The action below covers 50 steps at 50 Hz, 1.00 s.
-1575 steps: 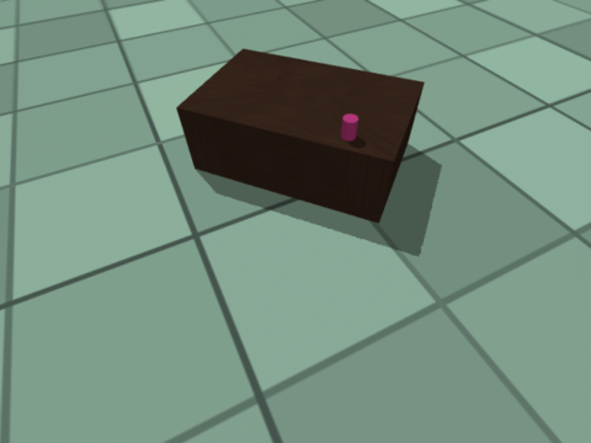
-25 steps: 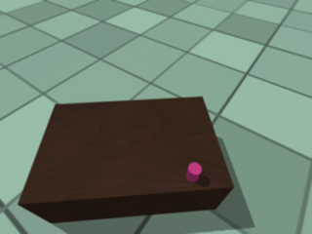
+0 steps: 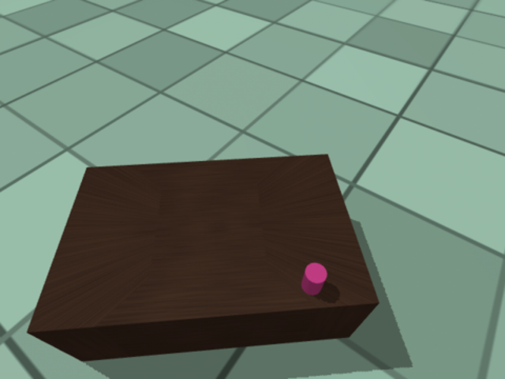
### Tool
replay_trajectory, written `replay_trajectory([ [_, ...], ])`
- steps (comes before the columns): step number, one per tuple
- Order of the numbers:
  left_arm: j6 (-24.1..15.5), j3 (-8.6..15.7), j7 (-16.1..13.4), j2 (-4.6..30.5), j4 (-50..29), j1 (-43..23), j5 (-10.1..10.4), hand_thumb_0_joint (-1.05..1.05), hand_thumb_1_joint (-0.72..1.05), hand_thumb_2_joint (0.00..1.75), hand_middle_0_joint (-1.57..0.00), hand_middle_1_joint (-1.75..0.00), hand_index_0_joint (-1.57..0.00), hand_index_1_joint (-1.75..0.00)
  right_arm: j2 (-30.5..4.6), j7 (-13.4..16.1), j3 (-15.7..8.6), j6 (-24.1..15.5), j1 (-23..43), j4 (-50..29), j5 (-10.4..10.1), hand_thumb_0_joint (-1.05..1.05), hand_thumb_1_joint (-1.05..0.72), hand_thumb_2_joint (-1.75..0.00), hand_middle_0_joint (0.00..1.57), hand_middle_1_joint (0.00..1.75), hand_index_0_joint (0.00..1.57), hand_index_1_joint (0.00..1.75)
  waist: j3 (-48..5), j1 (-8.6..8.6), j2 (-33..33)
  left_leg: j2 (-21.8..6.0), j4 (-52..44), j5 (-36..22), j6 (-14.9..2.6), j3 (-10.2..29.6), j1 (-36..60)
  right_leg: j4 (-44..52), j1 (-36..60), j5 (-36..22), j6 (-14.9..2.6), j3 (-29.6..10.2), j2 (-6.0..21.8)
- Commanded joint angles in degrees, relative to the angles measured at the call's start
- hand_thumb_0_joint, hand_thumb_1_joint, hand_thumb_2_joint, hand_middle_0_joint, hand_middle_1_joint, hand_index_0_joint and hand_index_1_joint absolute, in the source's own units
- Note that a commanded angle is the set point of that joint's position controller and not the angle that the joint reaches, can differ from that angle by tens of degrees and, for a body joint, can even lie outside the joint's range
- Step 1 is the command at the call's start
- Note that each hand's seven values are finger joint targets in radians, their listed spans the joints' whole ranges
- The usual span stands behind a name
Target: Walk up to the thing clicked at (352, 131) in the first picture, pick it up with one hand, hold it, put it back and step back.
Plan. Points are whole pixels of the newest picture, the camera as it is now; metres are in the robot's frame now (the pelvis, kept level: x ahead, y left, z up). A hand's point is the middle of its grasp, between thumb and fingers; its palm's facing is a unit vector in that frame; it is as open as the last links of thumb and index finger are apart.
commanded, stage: stand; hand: right
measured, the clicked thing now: (313, 279) +0.43 -0.18 -0.38
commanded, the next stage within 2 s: step back in 0.20 s
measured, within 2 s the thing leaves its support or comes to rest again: neither
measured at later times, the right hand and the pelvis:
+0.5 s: hand out of the picture +0.08 -0.31 -0.18, palm faces +0.01 +0.94 -0.35, open 7.4 cm; pelvis -0.05 -0.04 -0.03, yaw +0 degrees
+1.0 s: hand out of the picture -0.07 -0.28 -0.17, palm faces -0.15 +0.90 -0.41, open 7.4 cm; pelvis -0.17 -0.02 -0.03, yaw +6 degrees
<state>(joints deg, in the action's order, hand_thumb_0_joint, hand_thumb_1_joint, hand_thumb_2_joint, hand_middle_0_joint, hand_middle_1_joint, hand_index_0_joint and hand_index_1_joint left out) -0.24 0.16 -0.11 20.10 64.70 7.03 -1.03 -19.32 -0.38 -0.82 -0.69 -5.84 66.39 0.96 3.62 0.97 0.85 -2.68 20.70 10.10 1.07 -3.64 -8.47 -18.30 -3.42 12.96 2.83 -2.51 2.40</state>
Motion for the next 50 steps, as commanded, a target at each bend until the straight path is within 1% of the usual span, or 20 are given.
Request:
replay_trajectory([
  [1, -1.14, 2.18, -0.72, 11.59, -3.25, -1.43, 0.39, 0.00, 0.90, 0.90, -0.20, -0.30, -0.20, -0.30, -12.49, 1.01, -2.17, -0.98, 1.95, -3.23, -0.31, 0.00, -0.90, -0.90, 0.20, 0.30, 0.20, 0.30, -5.04, -0.31, -1.68, -5.49, -2.92, -9.68, -1.88, 4.52, 5.48, 2.48, -4.09, -11.16, -3.14, -2.16, 4.88],
  [9, -1.17, 2.27, -0.70, 11.68, -3.29, -1.30, 0.25, 0.00, 0.90, 0.90, -0.20, -0.30, -0.20, -0.30, -12.71, 0.91, -2.55, -0.96, 2.45, -3.47, -0.33, 0.00, -0.90, -0.90, 0.20, 0.30, 0.20, 0.30, -5.17, -0.44, -0.70, -5.81, -2.83, -9.66, -2.16, 5.16, 5.95, 2.30, -4.14, -10.31, -3.43, -2.08, 4.96],
  [10, -0.45, 3.97, -0.72, 14.87, -5.48, -2.27, 1.46, 0.00, 0.90, 0.90, -0.20, -0.30, -0.20, -0.30, -15.76, 0.62, -3.67, -0.05, 3.34, -5.23, -0.92, 0.00, -0.90, -0.90, 0.20, 0.30, 0.20, 0.30, -0.24, -0.05, -1.03, -5.81, 1.52, -22.75, -4.16, 6.87, 2.56, -4.55, -8.86, -20.48, -3.46, -1.93, 2.58],
  [12, -0.08, 3.91, -1.07, 12.87, -7.22, -0.60, 1.80, 0.00, 0.90, 0.90, -0.20, -0.30, -0.20, -0.30, -15.72, 0.61, -4.17, 0.49, 1.91, -6.99, -1.60, 0.00, -0.90, -0.90, 0.20, 0.30, 0.20, 0.30, -5.89, 0.10, -3.45, -8.28, 3.73, -33.12, -7.11, 6.91, 5.30, -11.22, -7.78, -20.52, -3.61, 0.62, 0.91],
  [18, 2.64, 5.18, -0.44, 11.30, -11.25, 3.39, 1.10, 0.00, 0.90, 0.90, -0.20, -0.30, -0.20, -0.30, -17.97, 1.04, -6.42, 2.09, 4.25, -13.92, -0.03, 0.00, -0.90, -0.90, 0.20, 0.30, 0.20, 0.30, -7.89, -0.81, -15.09, -17.69, 2.32, -24.34, -16.85, 12.88, -5.47, -36.00, -11.42, 19.09, -5.44, 0.58, -2.68],
  [20, 2.60, 5.30, -0.33, 10.58, -10.97, 7.57, 1.29, 0.00, 0.90, 0.90, -0.20, -0.30, -0.20, -0.30, -17.12, 1.27, -6.19, 2.58, 7.47, -16.20, 0.15, 0.00, -0.90, -0.90, 0.20, 0.30, 0.20, 0.30, -8.16, -3.58, -12.73, -15.58, 8.38, -22.37, -14.18, 10.85, -5.77, -26.06, -10.63, 13.47, -5.56, -0.36, -1.27],
  [22, 1.59, 6.09, -0.38, 11.41, -10.40, 8.79, 0.04, 0.00, 0.90, 0.90, -0.20, -0.30, -0.20, -0.30, -14.20, 0.89, -5.25, 3.65, 8.39, -17.07, -0.83, 0.00, -0.90, -0.90, 0.20, 0.30, 0.20, 0.30, -4.95, -4.50, -4.92, -7.03, 18.21, -9.05, -7.64, 6.68, -9.05, -6.47, -8.24, -3.78, -3.90, -0.71, -0.40],
  [23, 0.81, 7.47, -0.66, 16.86, -12.27, 6.60, -1.09, 0.00, 0.90, 0.90, -0.20, -0.30, -0.20, -0.30, -10.38, 0.88, -4.29, 3.87, 5.96, -18.27, -1.76, 0.00, -0.90, -0.90, 0.20, 0.30, 0.20, 0.30, -2.82, -2.92, 9.50, 3.00, 28.19, 6.18, -3.51, 4.42, -17.34, -0.59, -7.63, -15.78, -5.87, -16.79, 9.76],
  [24, 0.43, 8.01, -0.79, 20.50, -14.80, 3.04, -1.31, 0.00, 0.90, 0.90, -0.20, -0.30, -0.20, -0.30, -9.19, 1.38, -3.78, 4.46, 4.10, -18.17, -1.69, 0.00, -0.90, -0.90, 0.20, 0.30, 0.20, 0.30, -0.65, -1.71, 11.46, 9.11, 36.41, 25.46, -2.33, 9.66, -20.14, 0.64, -11.49, -22.16, -11.43, -21.91, 15.66],
  [25, 0.20, 8.35, -0.98, 22.50, -16.49, 0.16, -1.77, 0.00, 0.90, 0.90, -0.20, -0.30, -0.20, -0.30, -10.97, 2.00, -4.62, 4.77, 2.49, -17.40, -1.31, 0.00, -0.90, -0.90, 0.20, 0.30, 0.20, 0.30, -2.49, -2.20, 12.77, 8.75, 46.01, 28.25, -3.21, 14.05, -17.89, 0.48, -16.55, -24.06, -17.80, -25.78, 20.14],
  [26, 0.04, 8.36, -1.13, 20.30, -17.86, -2.58, -1.19, 0.00, 0.90, 0.90, -0.20, -0.30, -0.20, -0.30, -13.09, 2.04, -5.13, 4.58, 0.89, -16.98, -1.36, 0.00, -0.90, -0.90, 0.20, 0.30, 0.20, 0.30, -2.65, -0.99, 9.97, 8.08, 51.08, 23.97, -3.04, 15.71, -16.97, -0.58, -17.44, -21.58, -18.14, -22.91, 17.92],
  [28, 0.04, 7.28, -1.44, 15.34, -19.01, -6.79, -1.16, 0.00, 0.90, 0.90, -0.20, -0.30, -0.20, -0.30, -14.77, 1.80, -5.50, 4.10, -3.31, -15.41, -2.50, 0.00, -0.90, -0.90, 0.20, 0.30, 0.20, 0.30, -5.02, 1.96, 6.42, 9.01, 52.13, 17.41, -1.44, 14.64, -19.48, -5.72, -9.66, -24.55, -14.26, -11.30, 10.20],
  [33, 0.31, 7.05, -2.53, 12.54, -19.23, 3.03, -0.66, 0.00, 0.90, 0.90, -0.20, -0.30, -0.20, -0.30, -13.59, 2.42, -3.85, 3.28, -0.60, -17.89, -0.78, 0.00, -0.90, -0.90, 0.20, 0.30, 0.20, 0.30, -7.15, -4.52, 4.90, 7.96, 44.45, 19.39, -0.19, 13.01, -25.93, -10.66, 5.91, -33.95, -16.10, -10.43, 13.24],
  [37, 0.69, 7.76, -2.91, 14.11, -20.49, 4.68, -0.41, 0.00, 0.90, 0.90, -0.20, -0.30, -0.20, -0.30, -13.66, 2.33, -3.82, 2.94, -1.57, -19.05, -0.33, 0.00, -0.90, -0.90, 0.20, 0.30, 0.20, 0.30, -8.44, -5.36, 7.95, 6.10, 35.69, 20.71, -0.29, 10.26, -22.54, -11.29, 7.45, -37.62, -17.33, -11.17, 15.70],
  [42, 1.06, 7.79, -2.17, 16.20, -23.31, -0.84, -0.44, 0.00, 0.90, 0.90, -0.20, -0.30, -0.20, -0.30, -13.48, 1.00, -4.81, 3.01, -8.82, -17.17, 0.09, 0.00, -0.90, -0.90, 0.20, 0.30, 0.20, 0.30, -10.03, -1.14, 7.88, 4.69, 21.67, 15.49, -2.36, 3.61, -8.59, -11.24, -5.02, -20.34, -13.63, -7.70, 13.10],
  [44, 1.51, 7.30, -1.84, 16.16, -23.86, -2.84, -0.22, 0.00, 0.90, 0.90, -0.20, -0.30, -0.20, -0.30, -13.65, 0.45, -5.41, 2.93, -12.96, -15.98, 0.73, 0.00, -0.90, -0.90, 0.20, 0.30, 0.20, 0.30, -9.18, 1.93, 6.86, 3.52, 11.71, 5.78, -4.17, 3.24, -0.91, -13.55, -13.98, -9.99, -10.25, -6.00, 11.64],
  [45, 1.80, 6.72, -1.74, 13.55, -23.86, -1.38, -0.10, 0.00, 0.90, 0.90, -0.20, -0.30, -0.20, -0.30, -15.76, 0.35, -5.92, 2.82, -11.46, -16.83, 1.43, 0.00, -0.90, -0.90, 0.20, 0.30, 0.20, 0.30, -7.40, 1.92, -2.40, -3.34, 4.30, 5.03, -7.01, 14.31, -1.49, -20.45, -19.26, 0.89, -7.21, -2.82, 6.00],
  [46, 1.77, 6.31, -1.82, 10.92, -24.30, -1.21, 0.39, 0.00, 0.90, 0.90, -0.20, -0.30, -0.20, -0.30, -20.31, 0.06, -6.62, 2.68, -6.79, -18.59, 1.88, 0.00, -0.90, -0.90, 0.20, 0.30, 0.20, 0.30, -5.14, 0.52, -16.19, -15.89, -2.38, -2.21, -13.12, 31.31, -1.73, -33.55, -28.19, 21.32, -3.72, 4.41, -5.75],
  [47, 1.83, 7.55, -2.79, 13.13, -23.86, -4.53, -0.53, 0.00, 0.90, 0.90, -0.20, -0.30, -0.20, -0.30, -24.21, 0.07, -7.36, 2.51, -5.82, -19.57, 1.39, 0.00, -0.90, -0.90, 0.20, 0.30, 0.20, 0.30, -4.79, 3.25, -15.78, -20.56, -2.80, -9.44, -19.07, 35.23, -9.38, -45.62, -24.85, 28.06, -2.82, -4.43, -8.14],
  [50, 2.12, 7.68, -2.69, 11.76, -20.03, 0.80, 0.98, 0.00, 0.90, 0.90, -0.20, -0.30, -0.20, -0.30, -16.95, 1.42, -4.89, 1.85, 2.09, -20.54, 1.56, 0.00, -0.90, -0.90, 0.20, 0.30, 0.20, 0.30, -2.52, -2.40, -6.43, -12.19, 2.28, -20.31, -14.11, 19.53, -7.90, -58.72, -27.50, 17.82, -3.51, -9.73, -10.00],
])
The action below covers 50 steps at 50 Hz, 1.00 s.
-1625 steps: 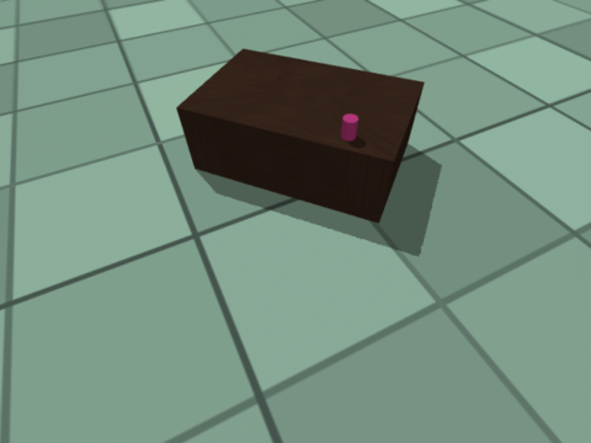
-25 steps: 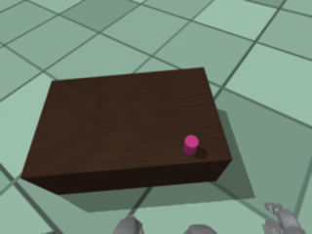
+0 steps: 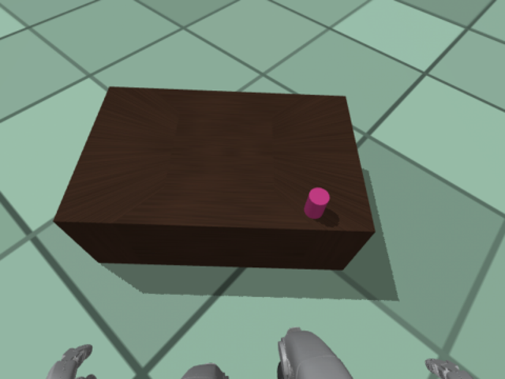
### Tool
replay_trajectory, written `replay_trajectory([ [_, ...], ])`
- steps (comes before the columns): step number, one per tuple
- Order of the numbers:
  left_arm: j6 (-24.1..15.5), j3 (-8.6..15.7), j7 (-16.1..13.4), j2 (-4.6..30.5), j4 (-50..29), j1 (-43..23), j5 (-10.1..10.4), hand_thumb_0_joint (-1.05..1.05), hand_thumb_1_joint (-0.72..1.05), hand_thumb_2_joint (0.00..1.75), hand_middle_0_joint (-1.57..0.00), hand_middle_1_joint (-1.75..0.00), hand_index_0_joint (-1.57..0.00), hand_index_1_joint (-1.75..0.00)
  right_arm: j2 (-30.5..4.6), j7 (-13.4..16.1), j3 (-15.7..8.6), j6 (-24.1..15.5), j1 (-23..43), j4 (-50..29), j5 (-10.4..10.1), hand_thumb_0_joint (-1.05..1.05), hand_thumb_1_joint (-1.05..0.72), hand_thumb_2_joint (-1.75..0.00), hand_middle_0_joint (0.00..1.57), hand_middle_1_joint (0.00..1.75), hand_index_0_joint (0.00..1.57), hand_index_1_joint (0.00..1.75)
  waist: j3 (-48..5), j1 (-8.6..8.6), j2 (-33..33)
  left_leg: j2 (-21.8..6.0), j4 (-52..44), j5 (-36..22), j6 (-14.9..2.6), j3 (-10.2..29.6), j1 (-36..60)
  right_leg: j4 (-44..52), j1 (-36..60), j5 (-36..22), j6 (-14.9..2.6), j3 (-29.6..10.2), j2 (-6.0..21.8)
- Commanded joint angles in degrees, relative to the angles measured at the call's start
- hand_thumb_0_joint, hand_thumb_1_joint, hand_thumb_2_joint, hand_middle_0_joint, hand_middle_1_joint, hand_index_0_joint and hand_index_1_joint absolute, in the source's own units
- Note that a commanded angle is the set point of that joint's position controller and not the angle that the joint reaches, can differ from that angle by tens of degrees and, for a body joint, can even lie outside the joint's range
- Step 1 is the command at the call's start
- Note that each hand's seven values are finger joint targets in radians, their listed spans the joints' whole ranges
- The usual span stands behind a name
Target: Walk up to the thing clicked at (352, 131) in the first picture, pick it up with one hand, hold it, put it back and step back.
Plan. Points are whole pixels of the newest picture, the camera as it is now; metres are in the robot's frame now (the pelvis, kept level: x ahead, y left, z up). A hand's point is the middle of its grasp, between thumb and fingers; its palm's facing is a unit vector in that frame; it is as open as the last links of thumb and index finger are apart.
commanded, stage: step back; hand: right
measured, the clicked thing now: (316, 203) +0.58 -0.22 -0.35
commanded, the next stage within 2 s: none
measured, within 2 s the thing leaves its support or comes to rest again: neither
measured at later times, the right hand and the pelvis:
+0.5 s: hand out of the picture -0.07 -0.27 -0.15, palm faces +0.06 +0.93 -0.36, open 7.4 cm; pelvis -0.15 +0.00 +0.01, yaw -5 degrees
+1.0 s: hand out of the picture -0.23 -0.27 -0.15, palm faces +0.07 +0.92 -0.39, open 7.4 cm; pelvis -0.32 +0.01 +0.00, yaw -6 degrees
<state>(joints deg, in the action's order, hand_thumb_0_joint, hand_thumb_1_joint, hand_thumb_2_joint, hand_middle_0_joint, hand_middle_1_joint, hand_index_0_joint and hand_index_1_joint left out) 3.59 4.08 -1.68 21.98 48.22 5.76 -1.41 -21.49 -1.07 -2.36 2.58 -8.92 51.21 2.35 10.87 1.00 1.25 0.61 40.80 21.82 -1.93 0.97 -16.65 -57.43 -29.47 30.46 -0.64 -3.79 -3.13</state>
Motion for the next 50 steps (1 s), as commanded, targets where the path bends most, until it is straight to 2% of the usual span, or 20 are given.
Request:
replay_trajectory([
  [1, -1.83, 3.94, -1.02, 10.39, -2.79, 5.18, 1.26, 0.00, 0.90, 0.90, -0.20, -0.30, -0.20, -0.30, -14.49, 2.41, -3.47, -1.41, 6.19, -6.21, -0.22, 0.00, -0.90, -0.90, 0.20, 0.30, 0.20, 0.30, -9.70, -3.80, -8.95, -15.29, -16.81, -30.47, -11.20, 12.85, 1.01, -19.98, -1.45, -1.58, 0.13, -7.37, -3.68],
  [7, -2.74, 3.19, -0.06, 9.26, -4.18, 3.27, 0.55, 0.00, 0.90, 0.90, -0.20, -0.30, -0.20, -0.30, -13.10, 2.48, -3.95, -1.41, -0.92, -5.87, -0.81, 0.00, -0.90, -0.90, 0.20, 0.30, 0.20, 0.30, -11.75, 1.48, -9.60, -15.15, -12.98, -35.52, -13.63, 9.98, 13.69, -1.85, 0.26, -0.39, 3.61, -2.49, -0.50],
  [13, -3.54, 3.16, 0.33, 9.32, -0.67, 11.28, 0.13, 0.00, 0.90, 0.90, -0.20, -0.30, -0.20, -0.30, -15.24, 1.86, -4.72, -0.01, 2.90, -7.93, -1.27, 0.00, -0.90, -0.90, 0.20, 0.30, 0.20, 0.30, -16.58, -1.35, -11.42, -14.40, -10.39, -23.37, -9.16, 9.45, 7.29, 26.96, 16.32, -11.94, 0.90, 4.37, 1.22],
  [14, -3.74, 3.24, 0.31, 9.49, 0.38, 13.87, -0.31, 0.00, 0.90, 0.90, -0.20, -0.30, -0.20, -0.30, -14.84, 1.78, -4.58, 0.25, 3.94, -7.88, -1.70, 0.00, -0.90, -0.90, 0.20, 0.30, 0.20, 0.30, -16.70, -2.81, -10.82, -14.33, -9.35, -18.68, -7.05, 9.18, 3.08, 31.21, 20.24, -16.07, -0.40, 3.94, 1.91],
  [15, -4.11, 4.01, 0.28, 12.21, 0.05, 13.37, -1.14, 0.00, 0.90, 0.90, -0.20, -0.30, -0.20, -0.30, -12.41, 1.60, -3.95, 0.40, 3.43, -7.76, -2.03, 0.00, -0.90, -0.90, 0.20, 0.30, 0.20, 0.30, -14.97, -2.48, -4.04, -10.85, -4.69, -10.69, -3.58, 7.68, -5.13, 34.28, 22.40, -13.84, -2.47, -6.60, 7.16],
  [16, -4.07, 5.47, 0.61, 17.78, -1.56, 10.83, -0.96, 0.00, 0.90, 0.90, -0.20, -0.30, -0.20, -0.30, -9.76, 1.60, -3.37, 0.19, 5.86, -9.11, -2.38, 0.00, -0.90, -0.90, 0.20, 0.30, 0.20, 0.30, -11.22, -3.54, 11.17, 1.15, 5.87, 3.97, 0.89, 1.74, -13.84, 38.29, 18.71, -16.02, -9.98, -22.92, 18.05],
  [17, -4.17, 6.02, 0.43, 21.36, -3.68, 6.51, -1.64, 0.00, 0.90, 0.90, -0.20, -0.30, -0.20, -0.30, -10.93, 2.28, -4.00, 0.65, 7.36, -8.57, -1.94, 0.00, -0.90, -0.90, 0.20, 0.30, 0.20, 0.30, -8.47, -5.07, 15.68, 3.53, 21.54, 13.52, 2.19, 5.74, -11.34, 41.27, 7.98, -19.59, -17.94, -31.10, 27.56],
  [21, -4.31, 4.77, -0.63, 14.62, -7.12, -2.46, -0.91, 0.00, 0.90, 0.90, -0.20, -0.30, -0.20, -0.30, -12.28, 2.54, -4.12, 0.04, -0.93, -5.81, -3.05, 0.00, -0.90, -0.90, 0.20, 0.30, 0.20, 0.30, -9.41, 0.62, 6.39, 5.70, 32.14, 5.56, 2.26, 9.76, -9.14, 32.25, 9.75, -36.07, -11.66, -10.72, 17.40],
  [27, -2.70, 3.79, -0.83, 12.90, -6.43, 3.80, -0.94, 0.00, 0.90, 0.90, -0.20, -0.30, -0.20, -0.30, -10.48, 2.45, -3.42, -0.79, -0.71, -6.28, -1.49, 0.00, -0.90, -0.90, 0.20, 0.30, 0.20, 0.30, -12.71, -3.74, 9.29, 1.51, 1.05, 7.69, 2.26, 1.53, -8.22, 25.46, 25.45, -40.79, -9.69, -8.38, 16.55],
  [30, -1.57, 2.85, -0.26, 13.07, -7.21, 3.05, 0.10, 0.00, 0.90, 0.90, -0.20, -0.30, -0.20, -0.30, -11.18, 2.24, -4.20, -1.57, -5.83, -4.05, -0.78, 0.00, -0.90, -0.90, 0.20, 0.30, 0.20, 0.30, -14.81, -1.34, 6.53, -0.08, -16.31, -10.98, 0.70, 1.25, 4.71, 18.50, 17.06, -34.60, -5.32, -6.07, 12.74],
  [31, -1.32, 2.26, -0.10, 10.93, -7.44, 3.85, 0.33, 0.00, 0.90, 0.90, -0.20, -0.30, -0.20, -0.30, -14.64, 2.13, -5.12, -1.72, -5.43, -4.57, 0.21, 0.00, -0.90, -0.90, 0.20, 0.30, 0.20, 0.30, -14.61, -1.54, -2.85, -10.13, -18.20, -15.66, -3.13, 15.33, 8.40, 12.15, 7.32, -21.60, -2.41, -3.10, 7.56],
  [32, -1.53, 2.67, -0.63, 11.00, -8.69, -0.63, 0.80, 0.00, 0.90, 0.90, -0.20, -0.30, -0.20, -0.30, -21.33, 1.40, -6.05, -1.38, -2.19, -5.89, -0.30, 0.00, -0.90, -0.90, 0.20, 0.30, 0.20, 0.30, -13.86, 0.65, -15.83, -21.44, -21.43, -24.20, -12.42, 28.32, 2.05, 1.02, 3.73, 4.26, 0.33, 2.41, -1.32],
  [33, -1.43, 3.58, -1.18, 11.87, -8.18, -3.95, -0.02, 0.00, 0.90, 0.90, -0.20, -0.30, -0.20, -0.30, -21.82, 1.47, -6.42, -1.75, -2.03, -5.92, 0.10, 0.00, -0.90, -0.90, 0.20, 0.30, 0.20, 0.30, -11.70, 2.40, -14.21, -24.44, -23.04, -24.93, -16.81, 32.66, -4.26, -10.00, 5.25, 7.93, 0.46, -5.44, -1.56],
  [37, -1.24, 3.41, -0.31, 11.44, -3.84, 4.65, 1.15, 0.00, 0.90, 0.90, -0.20, -0.30, -0.20, -0.30, -15.14, 2.73, -4.07, -2.17, 4.40, -6.68, -0.41, 0.00, -0.90, -0.90, 0.20, 0.30, 0.20, 0.30, -10.58, -3.82, -9.94, -15.14, -15.23, -30.73, -11.26, 13.54, -0.28, -15.44, 3.38, -1.30, 0.20, -5.87, -1.63],
  [41, -2.11, 2.93, 0.49, 9.94, -4.80, 2.09, 0.23, 0.00, 0.90, 0.90, -0.20, -0.30, -0.20, -0.30, -14.06, 2.62, -4.05, -1.62, -0.84, -6.52, -0.13, 0.00, -0.90, -0.90, 0.20, 0.30, 0.20, 0.30, -12.93, 0.18, -10.79, -14.55, -11.73, -36.00, -12.32, 12.83, 9.71, 3.47, 4.79, 0.98, 2.39, -1.20, 0.56],
  [46, -3.39, 3.05, 0.34, 10.37, -1.08, 9.61, -0.78, 0.00, 0.90, 0.90, -0.20, -0.30, -0.20, -0.30, -14.36, 2.07, -3.52, 0.10, 1.46, -7.29, -1.50, 0.00, -0.90, -0.90, 0.20, 0.30, 0.20, 0.30, -18.52, -2.83, -10.14, -11.06, -4.51, -26.24, -5.84, 9.58, 3.07, 35.56, 22.38, -19.19, -0.76, 1.49, 2.68],
  [47, -3.80, 4.32, 0.33, 14.16, -1.55, 9.09, -1.41, 0.00, 0.90, 0.90, -0.20, -0.30, -0.20, -0.30, -11.30, 1.94, -2.69, 0.04, 0.57, -7.62, -1.69, 0.00, -0.90, -0.90, 0.20, 0.30, 0.20, 0.30, -17.05, -2.02, -0.97, -4.51, 1.58, -12.08, -2.26, 8.27, -9.04, 35.13, 27.28, -20.91, -2.86, -10.99, 9.70],
  [48, -3.33, 5.65, 0.56, 19.93, -2.53, 6.35, -0.95, 0.00, 0.90, 0.90, -0.20, -0.30, -0.20, -0.30, -9.69, 2.83, -2.58, 0.06, 3.57, -8.68, -2.06, 0.00, -0.90, -0.90, 0.20, 0.30, 0.20, 0.30, -13.86, -4.72, 13.14, 4.86, 12.95, 10.76, 0.85, 3.89, -13.13, 37.78, 17.96, -27.88, -12.88, -22.91, 22.96],
  [49, -3.55, 5.59, 0.38, 21.31, -3.91, 4.10, -1.10, 0.00, 0.90, 0.90, -0.20, -0.30, -0.20, -0.30, -11.60, 3.45, -3.69, 0.35, 4.57, -8.39, -1.79, 0.00, -0.90, -0.90, 0.20, 0.30, 0.20, 0.30, -9.72, -4.69, 12.47, 2.59, 23.80, 14.86, 1.79, 8.60, -9.99, 39.38, 6.12, -29.16, -17.17, -28.74, 28.07],
  [50, -3.85, 4.65, 0.12, 18.44, -4.93, 0.89, -0.71, 0.00, 0.90, 0.90, -0.20, -0.30, -0.20, -0.30, -13.22, 3.25, -3.84, 0.54, 2.73, -7.46, -2.00, 0.00, -0.90, -0.90, 0.20, 0.30, 0.20, 0.30, -8.39, -2.20, 6.62, 3.18, 28.99, 10.78, 1.62, 11.44, -8.83, 37.55, 4.81, -30.70, -15.54, -22.50, 24.67],
])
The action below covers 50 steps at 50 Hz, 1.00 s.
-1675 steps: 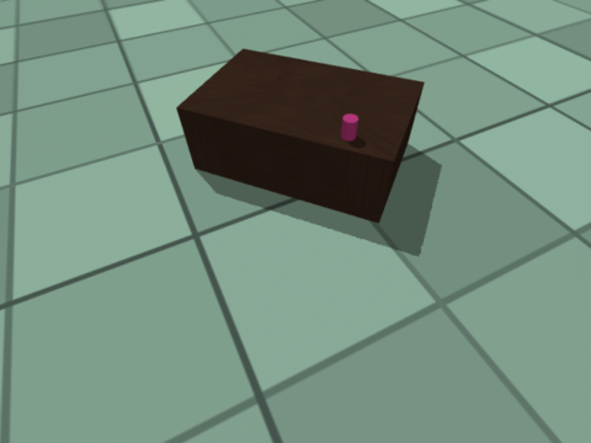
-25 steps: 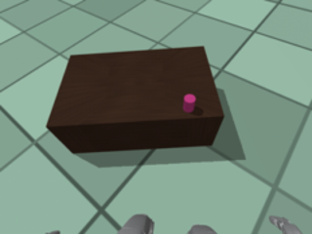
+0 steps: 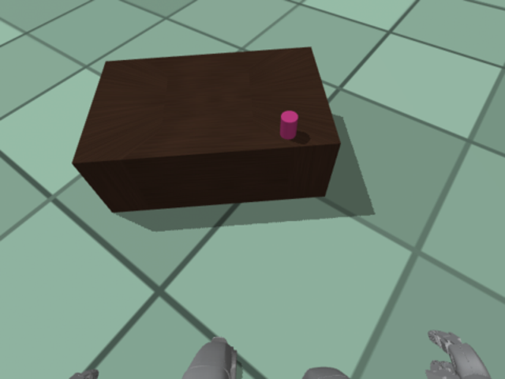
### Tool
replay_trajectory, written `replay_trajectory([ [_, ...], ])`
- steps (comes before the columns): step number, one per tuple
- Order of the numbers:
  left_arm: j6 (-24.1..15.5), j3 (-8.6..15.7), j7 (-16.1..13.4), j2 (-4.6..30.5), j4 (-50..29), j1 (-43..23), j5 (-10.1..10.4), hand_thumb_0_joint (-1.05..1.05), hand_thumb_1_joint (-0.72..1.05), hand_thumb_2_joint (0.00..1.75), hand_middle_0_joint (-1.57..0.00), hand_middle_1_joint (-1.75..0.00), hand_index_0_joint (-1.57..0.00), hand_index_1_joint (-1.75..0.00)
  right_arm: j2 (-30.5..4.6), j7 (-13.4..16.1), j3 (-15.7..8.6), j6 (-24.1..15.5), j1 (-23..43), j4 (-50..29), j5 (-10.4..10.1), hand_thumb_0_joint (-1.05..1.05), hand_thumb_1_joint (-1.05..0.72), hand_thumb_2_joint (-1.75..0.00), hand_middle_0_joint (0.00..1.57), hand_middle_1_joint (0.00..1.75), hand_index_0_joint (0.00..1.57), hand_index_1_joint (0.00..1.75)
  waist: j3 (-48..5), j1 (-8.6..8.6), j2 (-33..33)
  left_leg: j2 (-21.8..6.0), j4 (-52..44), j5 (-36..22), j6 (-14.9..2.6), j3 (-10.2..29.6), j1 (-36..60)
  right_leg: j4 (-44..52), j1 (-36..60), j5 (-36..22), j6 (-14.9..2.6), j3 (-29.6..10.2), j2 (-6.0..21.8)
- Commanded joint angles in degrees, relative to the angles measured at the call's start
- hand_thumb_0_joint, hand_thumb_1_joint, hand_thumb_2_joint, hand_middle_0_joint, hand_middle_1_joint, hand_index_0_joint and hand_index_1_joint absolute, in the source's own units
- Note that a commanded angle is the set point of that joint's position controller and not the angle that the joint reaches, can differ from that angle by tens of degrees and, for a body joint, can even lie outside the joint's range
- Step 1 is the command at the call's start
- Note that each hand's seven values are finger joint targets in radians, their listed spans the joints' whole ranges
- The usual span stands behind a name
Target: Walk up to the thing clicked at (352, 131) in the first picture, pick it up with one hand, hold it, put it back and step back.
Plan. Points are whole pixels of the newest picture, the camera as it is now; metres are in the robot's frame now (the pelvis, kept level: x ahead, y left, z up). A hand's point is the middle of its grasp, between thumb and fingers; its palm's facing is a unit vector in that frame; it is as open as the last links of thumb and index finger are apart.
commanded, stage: step back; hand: right
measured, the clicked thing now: (288, 125) +0.93 -0.12 -0.35
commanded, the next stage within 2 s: stand in 1.42 s
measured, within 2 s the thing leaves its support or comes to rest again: neither
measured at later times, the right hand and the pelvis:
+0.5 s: hand out of the picture -0.04 -0.25 -0.13, palm faces -0.09 +0.92 -0.39, open 7.4 cm; pelvis -0.15 +0.01 +0.01, yaw +2 degrees
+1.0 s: hand out of the picture -0.07 -0.24 -0.13, palm faces -0.06 +0.93 -0.36, open 7.4 cm; pelvis -0.15 +0.01 +0.01, yaw +2 degrees
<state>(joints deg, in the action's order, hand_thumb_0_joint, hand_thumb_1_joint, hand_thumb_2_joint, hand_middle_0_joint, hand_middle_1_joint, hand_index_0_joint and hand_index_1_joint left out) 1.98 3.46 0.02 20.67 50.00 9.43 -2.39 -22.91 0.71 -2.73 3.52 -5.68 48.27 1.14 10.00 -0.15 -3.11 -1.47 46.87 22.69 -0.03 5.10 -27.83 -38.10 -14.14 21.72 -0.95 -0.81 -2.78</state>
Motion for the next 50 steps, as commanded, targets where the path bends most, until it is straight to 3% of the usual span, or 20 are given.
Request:
replay_trajectory([
  [1, -2.19, 4.44, -1.75, 16.98, -7.18, -5.85, 0.42, 0.00, 0.90, 0.90, -0.20, -0.30, -0.20, -0.30, -11.51, 1.38, -3.28, -0.53, -2.83, -3.10, -1.29, 0.00, -0.90, -0.90, 0.20, 0.30, 0.20, 0.30, -7.34, 0.99, 6.74, 7.06, 24.06, 6.80, -0.30, 6.89, 1.06, 13.86, -7.62, -27.95, -12.43, -16.82, 18.88],
  [7, -1.05, 4.17, -2.61, 14.73, -7.00, -0.15, -0.66, 0.00, 0.90, 0.90, -0.20, -0.30, -0.20, -0.30, -8.72, 1.21, -2.27, -1.47, -2.42, -4.04, -0.28, 0.00, -0.90, -0.90, 0.20, 0.30, 0.20, 0.30, -10.74, -3.22, 12.62, 5.32, 6.51, 8.50, 1.07, -0.68, -0.31, 8.26, 7.40, -33.93, -10.63, -10.93, 16.44],
  [11, -0.31, 3.67, -2.12, 16.08, -7.35, -2.51, 0.54, 0.00, 0.90, 0.90, -0.20, -0.30, -0.20, -0.30, -8.97, 0.61, -3.34, -2.08, -9.22, -0.91, 0.63, 0.00, -0.90, -0.90, 0.20, 0.30, 0.20, 0.30, -14.78, 0.24, 14.43, 3.54, -19.00, -2.32, -0.85, -6.27, 14.07, 4.10, 3.73, -24.36, -7.85, -11.37, 16.04],
  [12, -0.01, 2.75, -1.96, 14.22, -7.21, -0.78, 0.59, 0.00, 0.90, 0.90, -0.20, -0.30, -0.20, -0.30, -9.94, 0.63, -3.96, -2.38, -9.77, 0.07, 0.95, 0.00, -0.90, -0.90, 0.20, 0.30, 0.20, 0.30, -14.70, 0.20, 10.26, 1.89, -25.30, -6.78, -1.94, -2.52, 19.32, 0.37, -1.24, -18.17, -5.06, -9.60, 13.63],
  [13, -0.04, 1.94, -1.74, 11.45, -6.95, 1.66, 0.78, 0.00, 0.90, 0.90, -0.20, -0.30, -0.20, -0.30, -13.78, 0.47, -4.92, -2.56, -7.99, -0.43, 2.01, 0.00, -0.90, -0.90, 0.20, 0.30, 0.20, 0.30, -14.29, -0.81, -1.63, -9.18, -27.74, -7.50, -5.97, 13.82, 24.97, -8.27, -13.39, -3.08, -1.60, -4.73, 7.23],
  [14, -0.32, 2.35, -2.37, 12.17, -7.75, -3.15, 1.38, 0.00, 0.90, 0.90, -0.20, -0.30, -0.20, -0.30, -19.45, -0.26, -5.38, -2.51, -5.04, -1.87, 1.51, 0.00, -0.90, -0.90, 0.20, 0.30, 0.20, 0.30, -12.94, 1.43, -9.91, -20.62, -29.77, -9.32, -14.51, 24.71, 14.61, -17.55, -14.39, 14.65, 0.58, -0.55, 1.22],
  [15, -0.31, 3.23, -2.64, 13.92, -6.96, -6.03, 0.46, 0.00, 0.90, 0.90, -0.20, -0.30, -0.20, -0.30, -19.73, -0.29, -5.76, -2.90, -3.49, -2.06, 1.42, 0.00, -0.90, -0.90, 0.20, 0.30, 0.20, 0.30, -10.07, 2.56, -7.91, -22.51, -31.18, -8.33, -17.49, 26.51, 6.50, -25.91, -10.76, 14.88, 0.51, -6.28, 1.53],
  [18, -0.28, 3.29, -1.42, 13.03, -2.80, 0.09, 1.74, 0.00, 0.90, 0.90, -0.20, -0.30, -0.20, -0.30, -13.23, 0.54, -3.24, -3.84, 1.25, -1.93, 1.56, 0.00, -0.90, -0.90, 0.20, 0.30, 0.20, 0.30, -8.26, -2.20, -2.42, -11.41, -25.82, -12.71, -10.88, 9.33, 6.86, -28.96, -9.73, 5.38, -0.23, -8.68, -0.48],
  [22, -1.34, 2.73, 0.56, 11.89, -1.41, 1.32, 0.68, 0.00, 0.90, 0.90, -0.20, -0.30, -0.20, -0.30, -12.29, -0.25, -3.81, -4.26, 0.06, -1.49, 1.81, 0.00, -0.90, -0.90, 0.20, 0.30, 0.20, 0.30, -7.76, 0.21, -7.44, -10.13, -29.08, 11.54, -9.89, 9.70, 12.98, -8.36, -7.74, 7.31, 1.37, -2.52, 1.79],
  [26, -3.54, 3.03, 0.07, 11.04, 1.97, 5.26, 0.03, 0.00, 0.90, 0.90, -0.20, -0.30, -0.20, -0.30, -12.89, -0.67, -4.02, -3.34, -2.10, -0.77, 1.49, 0.00, -0.90, -0.90, 0.20, 0.30, 0.20, 0.30, -9.29, -1.42, -4.67, -9.33, -21.96, 5.01, -7.96, 5.48, 9.57, 19.09, 7.61, -0.73, -1.63, 0.74, 0.85],
  [27, -4.14, 3.92, -0.25, 13.35, 2.76, 6.75, -0.53, 0.00, 0.90, 0.90, -0.20, -0.30, -0.20, -0.30, -9.65, -0.66, -3.16, -3.34, -2.42, -1.13, 1.05, 0.00, -0.90, -0.90, 0.20, 0.30, 0.20, 0.30, -10.11, -2.19, 0.99, -6.23, -15.07, 5.11, -4.94, 2.87, 2.52, 20.02, 14.53, -0.55, -3.00, -7.65, 3.93],
  [28, -4.60, 4.71, -0.40, 16.72, 2.40, 7.06, -1.00, 0.00, 0.90, 0.90, -0.20, -0.30, -0.20, -0.30, -6.51, -0.96, -2.20, -3.68, -0.18, -2.36, 0.73, 0.00, -0.90, -0.90, 0.20, 0.30, 0.20, 0.30, -8.67, -3.70, 10.47, 1.25, -6.74, 7.41, -0.38, -2.52, -7.79, 23.70, 14.69, 15.20, -7.47, -26.21, 14.32],
  [29, -4.85, 5.26, -0.29, 20.85, 1.60, 3.26, -0.95, 0.00, 0.90, 0.90, -0.20, -0.30, -0.20, -0.30, -8.85, -0.26, -3.09, -3.67, 1.57, -1.51, 1.10, 0.00, -0.90, -0.90, 0.20, 0.30, 0.20, 0.30, -3.93, -3.89, 12.28, 0.79, 0.35, 8.92, 0.58, 0.53, -2.17, 27.12, -1.73, 27.52, -12.69, -33.80, 23.32],
  [31, -5.47, 4.09, -0.49, 16.37, 0.12, -1.40, 0.05, 0.00, 0.90, 0.90, -0.20, -0.30, -0.20, -0.30, -10.12, -1.00, -3.51, -4.21, -1.47, 0.60, 0.09, 0.00, -0.90, -0.90, 0.20, 0.30, 0.20, 0.30, -1.17, -0.94, 5.38, 0.77, 2.83, 3.03, 0.30, 2.68, -0.21, 25.59, -1.94, 21.67, -10.58, -25.55, 18.89],
  [39, -4.17, 2.14, 0.36, 14.22, 0.66, -0.14, 0.40, 0.00, 0.90, 0.90, -0.20, -0.30, -0.20, -0.30, -7.43, -1.12, -3.27, -6.27, -5.02, 4.06, 0.61, 0.00, -0.90, -0.90, 0.20, 0.30, 0.20, 0.30, -7.92, 0.14, 9.13, 2.72, -22.88, -6.53, -0.24, -5.60, 19.23, 13.59, -2.18, -5.80, -5.75, -8.00, 12.19],
  [40, -4.08, 1.41, 0.46, 12.13, 0.44, 0.50, 0.44, 0.00, 0.90, 0.90, -0.20, -0.30, -0.20, -0.30, -8.94, -0.68, -3.85, -6.57, -7.27, 4.78, 0.95, 0.00, -0.90, -0.90, 0.20, 0.30, 0.20, 0.30, -10.11, 1.12, 5.32, -0.43, -24.32, -7.53, -1.06, -0.89, 25.71, 8.10, -6.21, -8.98, -4.38, -5.66, 10.51],
  [42, -3.43, 1.56, 0.14, 11.92, 1.07, -0.77, 1.65, 0.00, 0.90, 0.90, -0.20, -0.30, -0.20, -0.30, -15.37, -0.63, -4.77, -6.83, -8.22, 4.68, 1.03, 0.00, -0.90, -0.90, 0.20, 0.30, 0.20, 0.30, -9.95, 1.47, -5.20, -16.89, -32.86, 11.53, -11.11, 23.41, 21.48, -7.14, -12.27, 10.13, -0.79, 0.15, 3.07],
  [43, -3.53, 1.89, 0.02, 13.81, 1.05, -1.33, 1.22, 0.00, 0.90, 0.90, -0.20, -0.30, -0.20, -0.30, -15.72, -0.65, -5.12, -6.82, -7.87, 4.41, 1.11, 0.00, -0.90, -0.90, 0.20, 0.30, 0.20, 0.30, -7.97, 1.67, -2.94, -17.87, -32.95, 10.46, -13.23, 24.17, 19.22, -10.70, -12.42, 10.84, -1.09, -2.58, 4.41],
  [45, -3.81, 1.77, 0.11, 12.63, 1.71, -0.42, 1.34, 0.00, 0.90, 0.90, -0.20, -0.30, -0.20, -0.30, -13.53, -0.33, -4.21, -7.04, -6.11, 3.92, 1.19, 0.00, -0.90, -0.90, 0.20, 0.30, 0.20, 0.30, -6.62, 0.38, -2.90, -15.35, -30.08, -2.11, -12.11, 17.76, 19.48, -9.82, -13.13, 9.38, -1.06, -3.39, 5.74],
  [50, -4.12, 1.93, 0.34, 10.95, 5.17, 3.26, 1.45, 0.00, 0.90, 0.90, -0.20, -0.30, -0.20, -0.30, -11.62, -0.48, -3.30, -6.04, -0.80, 2.82, 0.61, 0.00, -0.90, -0.90, 0.20, 0.30, 0.20, 0.30, -8.92, -1.90, -6.71, -9.37, -25.71, -7.96, -7.19, 5.91, 9.44, 6.90, 3.66, -3.16, -0.27, 2.17, 3.63],
])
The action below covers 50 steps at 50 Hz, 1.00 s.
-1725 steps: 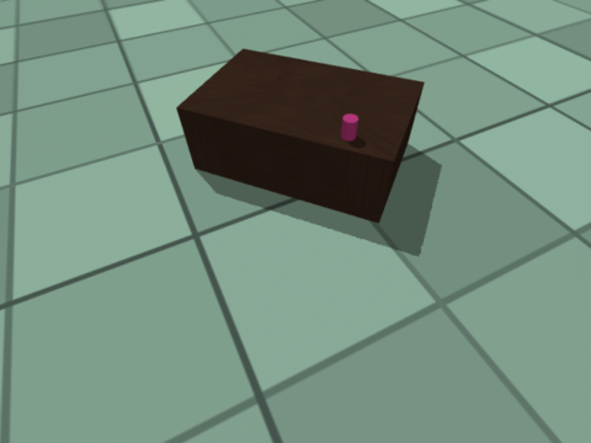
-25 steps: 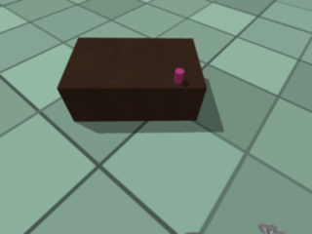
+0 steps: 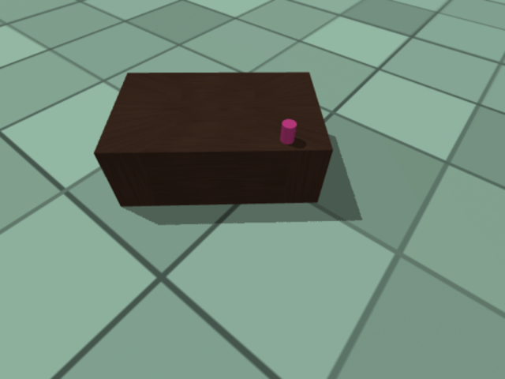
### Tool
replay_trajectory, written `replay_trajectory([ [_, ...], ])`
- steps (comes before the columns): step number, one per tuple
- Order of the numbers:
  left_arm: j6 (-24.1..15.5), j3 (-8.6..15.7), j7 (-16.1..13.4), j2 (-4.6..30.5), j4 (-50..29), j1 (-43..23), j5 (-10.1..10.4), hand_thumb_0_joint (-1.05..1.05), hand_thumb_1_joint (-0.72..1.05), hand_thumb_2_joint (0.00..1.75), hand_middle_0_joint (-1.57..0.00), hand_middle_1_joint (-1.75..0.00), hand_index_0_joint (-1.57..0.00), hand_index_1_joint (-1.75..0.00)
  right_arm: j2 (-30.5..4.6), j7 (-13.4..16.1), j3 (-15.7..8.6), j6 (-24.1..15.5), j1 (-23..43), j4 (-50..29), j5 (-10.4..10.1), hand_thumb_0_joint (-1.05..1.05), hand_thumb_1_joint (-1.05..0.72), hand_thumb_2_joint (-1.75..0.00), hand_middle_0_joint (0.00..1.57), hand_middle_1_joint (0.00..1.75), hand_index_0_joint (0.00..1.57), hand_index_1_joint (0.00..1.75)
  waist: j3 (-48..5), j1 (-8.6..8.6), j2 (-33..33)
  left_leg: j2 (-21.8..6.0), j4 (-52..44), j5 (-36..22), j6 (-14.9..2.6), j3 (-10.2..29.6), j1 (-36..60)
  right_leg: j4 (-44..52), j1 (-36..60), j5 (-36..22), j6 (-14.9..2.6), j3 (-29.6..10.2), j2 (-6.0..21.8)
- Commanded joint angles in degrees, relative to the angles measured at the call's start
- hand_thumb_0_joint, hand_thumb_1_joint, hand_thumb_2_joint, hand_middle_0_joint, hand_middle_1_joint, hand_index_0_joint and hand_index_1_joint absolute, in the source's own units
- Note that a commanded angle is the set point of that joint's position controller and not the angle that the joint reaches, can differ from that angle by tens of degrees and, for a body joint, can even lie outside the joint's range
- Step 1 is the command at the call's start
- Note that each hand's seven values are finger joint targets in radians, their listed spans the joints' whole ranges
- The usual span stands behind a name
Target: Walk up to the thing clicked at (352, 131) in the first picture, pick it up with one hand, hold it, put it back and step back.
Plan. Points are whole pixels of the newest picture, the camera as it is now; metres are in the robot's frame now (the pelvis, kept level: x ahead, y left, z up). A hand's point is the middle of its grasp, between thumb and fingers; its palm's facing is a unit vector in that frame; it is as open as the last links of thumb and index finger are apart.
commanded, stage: step back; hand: right
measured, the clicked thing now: (288, 131) +1.07 -0.17 -0.36
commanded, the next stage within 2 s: stand in 0.42 s
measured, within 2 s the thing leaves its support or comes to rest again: neither
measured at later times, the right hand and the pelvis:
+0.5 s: hand out of the picture +0.14 -0.26 -0.14, palm faces -0.04 +0.93 -0.35, open 7.4 cm; pelvis +0.04 -0.01 +0.01, yaw +1 degrees
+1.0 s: hand out of the picture +0.10 -0.26 -0.14, palm faces -0.04 +0.95 -0.32, open 7.4 cm; pelvis +0.02 -0.01 +0.02, yaw +1 degrees
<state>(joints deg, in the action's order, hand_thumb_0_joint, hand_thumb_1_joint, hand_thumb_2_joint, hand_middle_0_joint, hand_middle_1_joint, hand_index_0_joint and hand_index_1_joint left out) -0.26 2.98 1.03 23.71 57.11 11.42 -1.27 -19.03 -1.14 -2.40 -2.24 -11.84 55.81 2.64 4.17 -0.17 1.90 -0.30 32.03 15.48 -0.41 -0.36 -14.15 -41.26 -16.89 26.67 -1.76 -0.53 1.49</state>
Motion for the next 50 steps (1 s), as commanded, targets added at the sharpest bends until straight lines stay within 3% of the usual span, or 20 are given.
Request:
replay_trajectory([
  [1, -2.01, 2.50, -0.94, 7.97, -1.12, 1.45, 0.10, 0.00, 0.90, 0.90, -0.20, -0.30, -0.20, -0.30, -14.48, 1.33, -3.08, 0.23, 6.67, -4.83, -1.29, 0.00, -0.90, -0.90, 0.20, 0.30, 0.20, 0.30, -3.30, -2.55, -10.29, -9.22, -8.66, 0.17, -5.05, 10.06, -7.09, 14.57, 10.83, -11.56, 0.44, 2.40, -1.48],
  [2, -2.16, 2.87, -1.24, 8.94, -0.96, 0.95, -0.24, 0.00, 0.90, 0.90, -0.20, -0.30, -0.20, -0.30, -12.89, 1.37, -2.46, 0.54, 6.75, -4.76, -1.61, 0.00, -0.90, -0.90, 0.20, 0.30, 0.20, 0.30, -3.60, -2.88, -7.60, -7.53, -6.25, 1.29, -3.21, 8.71, -10.51, 16.43, 15.08, -14.42, 0.15, 0.46, -0.87],
  [3, -2.57, 3.19, -1.57, 11.11, -1.27, 1.31, -0.49, 0.00, 0.90, 0.90, -0.20, -0.30, -0.20, -0.30, -10.67, 1.38, -1.73, 0.57, 6.72, -4.97, -2.08, 0.00, -0.90, -0.90, 0.20, 0.30, 0.20, 0.30, -4.67, -3.35, -1.62, -4.31, -0.98, 2.95, -0.74, 6.64, -12.76, 19.40, 15.58, -12.12, -1.98, -10.02, 5.47],
  [4, -2.85, 3.55, -1.52, 14.50, -1.06, 0.13, -0.46, 0.00, 0.90, 0.90, -0.20, -0.30, -0.20, -0.30, -9.92, 1.62, -1.75, 0.91, 5.69, -4.20, -2.08, 0.00, -0.90, -0.90, 0.20, 0.30, 0.20, 0.30, -4.32, -2.43, 4.63, 0.05, 5.79, 8.89, 0.35, 4.87, -10.73, 24.15, 10.03, -4.52, -6.23, -20.01, 13.25],
  [5, -2.94, 3.39, -1.39, 15.29, -2.69, -4.94, -0.62, 0.00, 0.90, 0.90, -0.20, -0.30, -0.20, -0.30, -11.07, 1.83, -2.15, 0.99, 4.03, -2.71, -1.78, 0.00, -0.90, -0.90, 0.20, 0.30, 0.20, 0.30, -2.56, -0.62, 5.14, -0.55, 7.42, 11.55, 1.03, 3.24, -5.93, 23.74, 4.16, -5.04, -9.59, -21.55, 16.84],
  [6, -2.97, 2.98, -1.43, 13.82, -3.66, -7.89, -0.26, 0.00, 0.90, 0.90, -0.20, -0.30, -0.20, -0.30, -11.50, 1.79, -1.96, 0.56, 2.02, -1.35, -1.70, 0.00, -0.90, -0.90, 0.20, 0.30, 0.20, 0.30, -2.90, 0.93, 3.43, -1.38, 3.60, 8.03, 0.83, 3.40, -3.93, 21.00, 4.61, -12.40, -8.96, -17.79, 15.47],
  [8, -2.85, 2.11, -1.63, 11.32, -3.45, -9.88, 0.31, 0.00, 0.90, 0.90, -0.20, -0.30, -0.20, -0.30, -11.63, 1.81, -1.92, -0.05, 1.48, 0.61, -1.81, 0.00, -0.90, -0.90, 0.20, 0.30, 0.20, 0.30, -4.67, 1.50, 3.01, -3.01, -4.05, -7.19, -0.45, 4.70, 1.78, 17.23, 4.48, -23.71, -4.13, -8.90, 10.40],
  [10, -2.55, 1.72, -1.34, 9.98, -2.68, -8.89, 0.90, 0.00, 0.90, 0.90, -0.20, -0.30, -0.20, -0.30, -13.04, 1.62, -1.74, -0.44, 3.27, 0.81, -1.65, 0.00, -0.90, -0.90, 0.20, 0.30, 0.20, 0.30, -6.50, -0.47, 2.10, -5.46, -4.38, -16.33, -2.56, 7.68, 2.41, 15.66, 7.13, -23.77, -0.61, -4.14, 5.58],
  [11, -2.57, 1.78, -1.51, 10.04, -1.78, -8.34, 0.98, 0.00, 0.90, 0.90, -0.20, -0.30, -0.20, -0.30, -12.90, 1.52, -1.54, -0.46, 5.05, 0.80, -1.86, 0.00, -0.90, -0.90, 0.20, 0.30, 0.20, 0.30, -6.24, -1.13, 1.06, -5.52, -3.85, -19.47, -2.56, 7.16, 2.05, 15.55, 8.94, -25.85, -0.36, -3.39, 5.00],
  [13, -2.32, 2.10, -1.73, 10.40, -0.99, -8.54, 0.90, 0.00, 0.90, 0.90, -0.20, -0.30, -0.20, -0.30, -12.94, 1.87, -1.68, -0.35, 5.05, 1.38, -1.96, 0.00, -0.90, -0.90, 0.20, 0.30, 0.20, 0.30, -8.14, -0.89, 0.07, -5.11, -3.17, -24.89, -2.11, 5.65, 2.42, 13.92, 12.61, -33.10, -0.73, -2.81, 5.53],
  [15, -2.16, 1.92, -1.85, 10.53, -0.87, -8.86, 1.07, 0.00, 0.90, 0.90, -0.20, -0.30, -0.20, -0.30, -12.81, 2.16, -1.72, -0.06, 5.15, 1.93, -1.95, 0.00, -0.90, -0.90, 0.20, 0.30, 0.20, 0.30, -8.97, -0.83, -1.38, -4.90, -3.57, -23.94, -1.85, 5.32, 2.80, 13.95, 13.40, -33.15, -1.23, -3.15, 6.26],
  [18, -1.84, 1.52, -1.88, 9.74, -0.61, -10.44, 1.06, 0.00, 0.90, 0.90, -0.20, -0.30, -0.20, -0.30, -12.65, 2.19, -1.69, 0.16, 7.03, 2.27, -1.77, 0.00, -0.90, -0.90, 0.20, 0.30, 0.20, 0.30, -7.94, -0.94, -3.10, -5.37, -5.85, -20.91, -1.98, 6.36, 2.51, 15.38, 12.54, -28.06, -0.98, -2.52, 5.75],
  [20, -1.80, 1.50, -1.80, 9.49, -0.51, -11.50, 0.94, 0.00, 0.90, 0.90, -0.20, -0.30, -0.20, -0.30, -12.57, 2.16, -1.51, 0.14, 6.97, 2.66, -1.67, 0.00, -0.90, -0.90, 0.20, 0.30, 0.20, 0.30, -8.66, -0.80, -3.80, -5.86, -7.06, -22.19, -2.03, 6.77, 2.59, 15.12, 13.78, -27.27, -0.80, -2.06, 5.57],
  [21, -1.37, 0.41, -1.63, 6.99, 1.43, -10.16, 1.78, 0.00, 0.90, 0.90, -0.20, -0.30, -0.20, -0.30, -12.88, 2.00, -0.88, -0.08, 8.34, 2.51, -2.08, 0.00, -0.90, -0.90, 0.20, 0.30, 0.20, 0.30, -8.34, -0.69, -4.99, -6.97, -10.17, -23.36, -1.85, 8.47, 5.62, 16.58, 12.02, -28.16, 0.09, -3.06, 5.06],
  [24, -1.65, 0.15, -1.66, 7.87, 2.17, -10.97, 1.37, 0.00, 0.90, 0.90, -0.20, -0.30, -0.20, -0.30, -12.99, 1.97, -0.76, -0.27, 9.04, 3.29, -2.38, 0.00, -0.90, -0.90, 0.20, 0.30, 0.20, 0.30, -9.03, -0.28, -3.87, -7.01, -10.27, -27.56, -1.23, 7.60, 8.47, 18.89, 13.97, -32.76, 0.58, -3.06, 5.64],
  [29, -1.95, -0.16, -1.54, 7.76, 3.64, -11.76, 1.10, 0.00, 0.90, 0.90, -0.20, -0.30, -0.20, -0.30, -12.90, 1.95, -0.53, -0.17, 10.09, 3.84, -2.45, 0.00, -0.90, -0.90, 0.20, 0.30, 0.20, 0.30, -9.79, 0.22, -3.10, -7.27, -12.17, -26.31, -0.95, 6.63, 10.05, 21.38, 15.80, -33.90, 0.96, -2.78, 5.93],
  [34, -1.89, -0.33, -1.42, 8.25, 4.71, -11.95, 0.94, 0.00, 0.90, 0.90, -0.20, -0.30, -0.20, -0.30, -12.76, 1.79, -0.37, 0.07, 11.10, 4.68, -2.36, 0.00, -0.90, -0.90, 0.20, 0.30, 0.20, 0.30, -7.55, 0.22, -2.85, -6.88, -15.25, -18.09, -0.51, 6.48, 8.66, 24.06, 14.72, -27.38, 1.00, -3.04, 5.96],
  [43, -2.07, -0.55, -1.32, 8.29, 5.58, -10.86, 0.80, 0.00, 0.90, 0.90, -0.20, -0.30, -0.20, -0.30, -12.97, 1.37, -0.22, 0.13, 10.73, 5.86, -2.25, 0.00, -0.90, -0.90, 0.20, 0.30, 0.20, 0.30, -6.05, 0.36, -2.80, -6.67, -17.23, -10.87, -0.43, 6.55, 7.54, 26.18, 12.91, -21.35, 1.02, -3.58, 6.07],
  [45, -2.09, -0.64, -1.28, 8.54, 5.83, -10.20, 0.84, 0.00, 0.90, 0.90, -0.20, -0.30, -0.20, -0.30, -12.63, 1.19, -0.09, 0.17, 10.73, 6.20, -2.12, 0.00, -0.90, -0.90, 0.20, 0.30, 0.20, 0.30, -4.46, 0.12, -2.09, -6.29, -17.65, -8.54, -0.24, 6.74, 6.62, 27.13, 11.38, -17.76, 1.10, -3.63, 5.83],
  [50, -2.21, -0.65, -1.35, 8.61, 5.72, -9.33, 0.87, 0.00, 0.90, 0.90, -0.20, -0.30, -0.20, -0.30, -12.96, 1.16, -0.09, 0.17, 9.77, 6.63, -2.17, 0.00, -0.90, -0.90, 0.20, 0.30, 0.20, 0.30, -5.87, 0.10, -2.37, -6.44, -16.97, -9.76, -0.52, 6.78, 7.16, 26.62, 11.83, -20.88, 0.94, -4.02, 6.26],
])
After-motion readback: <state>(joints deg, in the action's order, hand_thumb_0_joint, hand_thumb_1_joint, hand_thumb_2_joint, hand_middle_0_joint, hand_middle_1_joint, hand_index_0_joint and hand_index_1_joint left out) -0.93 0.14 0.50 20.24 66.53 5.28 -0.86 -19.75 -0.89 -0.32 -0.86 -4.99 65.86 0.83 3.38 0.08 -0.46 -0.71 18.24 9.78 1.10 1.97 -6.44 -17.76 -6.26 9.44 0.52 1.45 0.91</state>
